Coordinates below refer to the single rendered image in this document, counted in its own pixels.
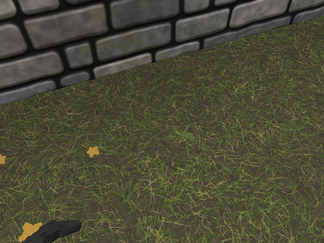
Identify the robot left hand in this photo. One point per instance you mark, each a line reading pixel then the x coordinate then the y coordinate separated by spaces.
pixel 52 230

